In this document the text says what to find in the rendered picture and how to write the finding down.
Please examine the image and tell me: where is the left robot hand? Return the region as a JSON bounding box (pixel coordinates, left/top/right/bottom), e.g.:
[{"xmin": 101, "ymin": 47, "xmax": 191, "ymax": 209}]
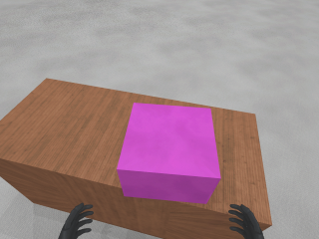
[{"xmin": 58, "ymin": 203, "xmax": 94, "ymax": 239}]

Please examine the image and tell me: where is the right robot hand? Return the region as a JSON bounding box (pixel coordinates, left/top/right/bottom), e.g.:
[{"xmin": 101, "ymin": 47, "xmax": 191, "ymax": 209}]
[{"xmin": 228, "ymin": 204, "xmax": 264, "ymax": 239}]

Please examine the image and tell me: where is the pedestal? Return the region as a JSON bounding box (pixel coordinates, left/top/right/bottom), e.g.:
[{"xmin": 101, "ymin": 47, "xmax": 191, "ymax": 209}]
[{"xmin": 0, "ymin": 78, "xmax": 272, "ymax": 239}]

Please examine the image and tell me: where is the carton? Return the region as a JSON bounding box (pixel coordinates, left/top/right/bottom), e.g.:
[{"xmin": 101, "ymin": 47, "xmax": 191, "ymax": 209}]
[{"xmin": 117, "ymin": 103, "xmax": 221, "ymax": 204}]

